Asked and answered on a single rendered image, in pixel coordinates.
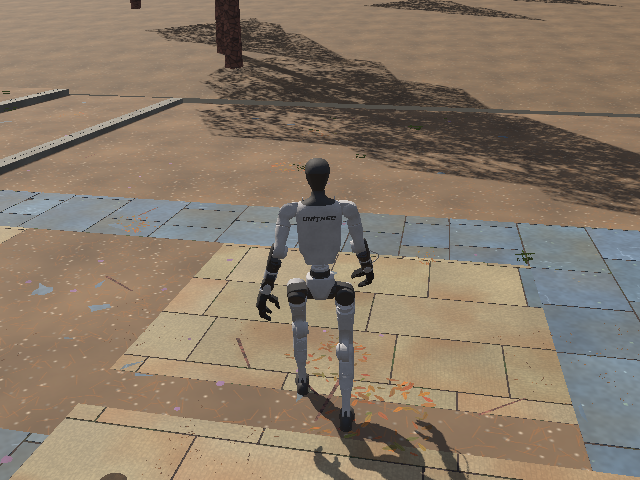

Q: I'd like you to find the robot right hand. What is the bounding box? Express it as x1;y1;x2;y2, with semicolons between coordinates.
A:
351;268;374;287

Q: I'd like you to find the left robot forearm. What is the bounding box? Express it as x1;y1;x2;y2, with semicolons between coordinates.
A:
259;243;282;295

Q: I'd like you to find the robot torso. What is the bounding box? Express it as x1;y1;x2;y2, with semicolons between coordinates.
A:
295;196;342;300

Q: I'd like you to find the robot left hand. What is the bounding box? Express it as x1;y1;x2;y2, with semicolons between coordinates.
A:
256;291;280;321

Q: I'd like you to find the right robot thigh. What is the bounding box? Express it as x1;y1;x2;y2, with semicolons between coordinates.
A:
334;281;355;362

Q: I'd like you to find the robot left upper arm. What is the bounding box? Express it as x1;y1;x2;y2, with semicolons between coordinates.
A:
272;202;298;259

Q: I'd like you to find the robot right upper arm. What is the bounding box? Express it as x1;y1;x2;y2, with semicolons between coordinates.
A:
339;200;366;253

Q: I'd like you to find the right robot forearm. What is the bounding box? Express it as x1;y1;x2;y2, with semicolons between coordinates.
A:
356;238;373;273

